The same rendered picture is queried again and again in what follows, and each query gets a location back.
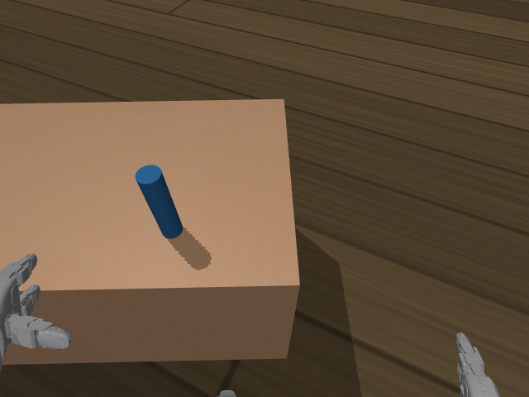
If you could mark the left robot hand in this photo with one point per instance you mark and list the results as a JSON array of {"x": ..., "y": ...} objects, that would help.
[{"x": 15, "y": 308}]

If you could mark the right robot hand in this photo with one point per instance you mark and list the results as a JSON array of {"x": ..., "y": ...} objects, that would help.
[{"x": 470, "y": 371}]

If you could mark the can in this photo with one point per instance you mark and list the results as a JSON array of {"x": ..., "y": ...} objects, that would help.
[{"x": 155, "y": 190}]

